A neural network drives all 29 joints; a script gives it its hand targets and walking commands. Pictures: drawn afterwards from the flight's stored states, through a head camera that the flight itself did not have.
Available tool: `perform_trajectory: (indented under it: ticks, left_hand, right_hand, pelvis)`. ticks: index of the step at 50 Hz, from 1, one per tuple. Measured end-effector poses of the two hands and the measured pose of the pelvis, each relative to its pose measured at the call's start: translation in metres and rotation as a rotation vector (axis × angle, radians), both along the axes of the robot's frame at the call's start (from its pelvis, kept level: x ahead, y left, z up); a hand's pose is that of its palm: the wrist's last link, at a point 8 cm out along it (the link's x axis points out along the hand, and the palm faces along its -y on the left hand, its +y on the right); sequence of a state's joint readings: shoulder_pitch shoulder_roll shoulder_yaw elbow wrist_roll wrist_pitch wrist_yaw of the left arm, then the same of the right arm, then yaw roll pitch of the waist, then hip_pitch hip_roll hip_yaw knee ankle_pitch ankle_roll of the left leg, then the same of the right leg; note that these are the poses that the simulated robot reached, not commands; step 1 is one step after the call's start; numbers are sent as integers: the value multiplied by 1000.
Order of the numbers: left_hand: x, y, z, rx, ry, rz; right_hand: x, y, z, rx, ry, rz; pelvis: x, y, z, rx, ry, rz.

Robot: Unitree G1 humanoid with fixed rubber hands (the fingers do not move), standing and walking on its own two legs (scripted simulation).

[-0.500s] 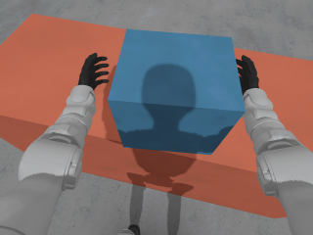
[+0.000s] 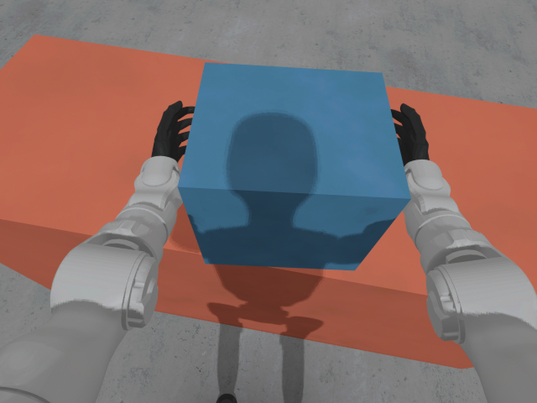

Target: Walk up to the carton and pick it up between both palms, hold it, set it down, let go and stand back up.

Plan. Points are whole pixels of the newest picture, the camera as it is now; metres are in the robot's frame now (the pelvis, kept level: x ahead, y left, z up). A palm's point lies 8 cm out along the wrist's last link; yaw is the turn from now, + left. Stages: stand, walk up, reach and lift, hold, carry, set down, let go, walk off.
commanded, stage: reach and lift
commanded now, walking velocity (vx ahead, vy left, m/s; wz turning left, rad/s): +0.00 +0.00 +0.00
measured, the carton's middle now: (286, 175) +0.47 +0.02 +0.02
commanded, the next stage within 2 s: none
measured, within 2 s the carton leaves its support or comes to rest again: leaves its support in 1.66 s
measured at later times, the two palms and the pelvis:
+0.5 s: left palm (168, 156) +0.45 +0.20 +0.07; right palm (413, 163) +0.47 -0.16 +0.08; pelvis +0.01 +0.00 +0.02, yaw +1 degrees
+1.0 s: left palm (169, 154) +0.45 +0.20 +0.07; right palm (412, 164) +0.47 -0.16 +0.08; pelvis +0.03 +0.00 +0.02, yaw +0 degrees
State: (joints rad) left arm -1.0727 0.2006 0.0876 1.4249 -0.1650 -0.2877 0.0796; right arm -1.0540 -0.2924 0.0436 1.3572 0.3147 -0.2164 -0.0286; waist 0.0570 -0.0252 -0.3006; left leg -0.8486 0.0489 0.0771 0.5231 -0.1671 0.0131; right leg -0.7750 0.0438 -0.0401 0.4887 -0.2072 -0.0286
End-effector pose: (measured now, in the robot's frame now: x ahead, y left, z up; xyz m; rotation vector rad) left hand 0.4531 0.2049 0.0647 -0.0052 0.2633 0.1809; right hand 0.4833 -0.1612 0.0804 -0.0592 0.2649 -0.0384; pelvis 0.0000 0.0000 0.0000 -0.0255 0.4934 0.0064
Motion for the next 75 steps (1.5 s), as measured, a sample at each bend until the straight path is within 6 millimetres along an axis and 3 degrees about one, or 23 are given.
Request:
perform_trajectory:
  ticks: [22, 29, 47, 62, 75]
  left_hand:
    - [-3, -2, 2, -10, -27, -2]
    - [-6, -3, 5, 12, -50, -18]
    - [1, -3, 2, 33, -12, -28]
    - [-10, -3, 8, 40, -64, -29]
    - [-30, -1, 4, 45, -18, -30]
  right_hand:
    - [-5, 0, 1, -12, -37, 6]
    - [-13, -1, 1, -11, -85, 0]
    - [-8, -2, -3, -31, -61, 3]
    - [-19, -1, 4, -53, -123, -1]
    - [-40, 2, -2, -49, -79, -4]
  pelvis:
    - [3, -3, 12, 8, -78, 10]
    - [10, -3, 19, 19, -133, 3]
    - [30, -1, 21, 21, -164, -5]
    - [22, -2, 22, 21, -172, 7]
    - [14, 1, 22, 14, -191, 19]
